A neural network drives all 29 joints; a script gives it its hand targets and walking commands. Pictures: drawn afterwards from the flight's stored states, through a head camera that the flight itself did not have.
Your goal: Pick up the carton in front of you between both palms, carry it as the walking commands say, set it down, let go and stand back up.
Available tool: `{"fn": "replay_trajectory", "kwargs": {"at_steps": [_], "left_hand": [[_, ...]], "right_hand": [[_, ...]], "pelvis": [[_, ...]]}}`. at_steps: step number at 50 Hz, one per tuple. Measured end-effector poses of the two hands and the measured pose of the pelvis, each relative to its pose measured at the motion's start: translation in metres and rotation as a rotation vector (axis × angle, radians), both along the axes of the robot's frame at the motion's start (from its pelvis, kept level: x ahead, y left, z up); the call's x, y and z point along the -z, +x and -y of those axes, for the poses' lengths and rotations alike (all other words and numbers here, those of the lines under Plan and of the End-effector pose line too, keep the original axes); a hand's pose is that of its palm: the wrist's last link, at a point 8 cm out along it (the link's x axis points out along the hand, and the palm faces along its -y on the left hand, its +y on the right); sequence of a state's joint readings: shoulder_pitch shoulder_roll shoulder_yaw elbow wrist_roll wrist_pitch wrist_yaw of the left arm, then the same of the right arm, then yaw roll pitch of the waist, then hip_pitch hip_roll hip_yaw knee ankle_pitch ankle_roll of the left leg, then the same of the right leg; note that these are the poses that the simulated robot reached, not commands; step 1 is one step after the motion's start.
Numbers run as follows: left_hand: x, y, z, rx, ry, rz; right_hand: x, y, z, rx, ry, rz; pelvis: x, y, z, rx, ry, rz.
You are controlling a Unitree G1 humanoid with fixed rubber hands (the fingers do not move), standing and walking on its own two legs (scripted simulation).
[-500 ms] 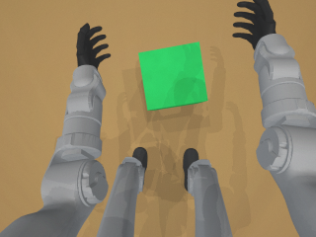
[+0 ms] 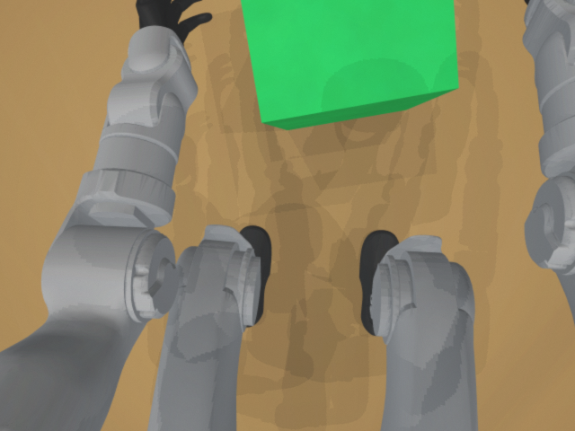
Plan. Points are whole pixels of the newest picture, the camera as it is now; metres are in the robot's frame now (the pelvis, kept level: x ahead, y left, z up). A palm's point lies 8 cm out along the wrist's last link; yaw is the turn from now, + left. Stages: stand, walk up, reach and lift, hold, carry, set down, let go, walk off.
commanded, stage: reach and lift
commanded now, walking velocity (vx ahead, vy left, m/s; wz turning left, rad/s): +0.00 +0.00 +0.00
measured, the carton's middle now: (340, 40) +0.55 -0.05 -0.30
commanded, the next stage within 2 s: none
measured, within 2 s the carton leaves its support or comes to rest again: leaves its support in 1.02 s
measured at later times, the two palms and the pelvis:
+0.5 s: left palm (183, 29) +0.55 +0.14 -0.22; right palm out of the picture +0.58 -0.21 -0.23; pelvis +0.00 +0.00 -0.05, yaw +0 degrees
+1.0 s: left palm (205, 28) +0.55 +0.11 -0.21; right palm out of the picture +0.57 -0.19 -0.22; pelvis +0.00 -0.01 -0.06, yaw +0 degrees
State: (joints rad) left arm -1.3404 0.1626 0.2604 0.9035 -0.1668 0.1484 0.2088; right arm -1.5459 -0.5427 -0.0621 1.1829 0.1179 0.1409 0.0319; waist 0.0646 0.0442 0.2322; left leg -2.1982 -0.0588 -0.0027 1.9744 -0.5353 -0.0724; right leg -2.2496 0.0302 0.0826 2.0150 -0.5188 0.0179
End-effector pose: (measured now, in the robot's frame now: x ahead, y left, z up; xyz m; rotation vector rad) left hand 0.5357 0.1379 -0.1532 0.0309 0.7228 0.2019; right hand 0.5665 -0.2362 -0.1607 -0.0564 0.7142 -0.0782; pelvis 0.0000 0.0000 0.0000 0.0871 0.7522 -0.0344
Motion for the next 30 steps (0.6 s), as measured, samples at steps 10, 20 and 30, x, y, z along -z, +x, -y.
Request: {"fn": "replay_trajectory", "kwargs": {"at_steps": [10,20,30], "left_hand": [[0.063,-0.005,0.001,0.009,-0.007,-0.048],[0.069,0.018,-0.013,0.011,-0.011,0.013],[0.065,0.01,0.007,0.049,-0.013,-0.007]], "right_hand": [[0.063,-0.003,-0.012,-0.021,-0.01,-0.027],[0.07,0.015,-0.023,-0.029,-0.013,0.009],[0.065,0.006,-0.034,-0.038,0.017,-0.005]], "pelvis": [[0.032,-0.003,0.003,-0.007,-0.006,0.081],[0.051,0.003,0.004,-0.007,-0.016,0.139],[0.048,0.002,0.0,-0.006,-0.016,0.123]]}}
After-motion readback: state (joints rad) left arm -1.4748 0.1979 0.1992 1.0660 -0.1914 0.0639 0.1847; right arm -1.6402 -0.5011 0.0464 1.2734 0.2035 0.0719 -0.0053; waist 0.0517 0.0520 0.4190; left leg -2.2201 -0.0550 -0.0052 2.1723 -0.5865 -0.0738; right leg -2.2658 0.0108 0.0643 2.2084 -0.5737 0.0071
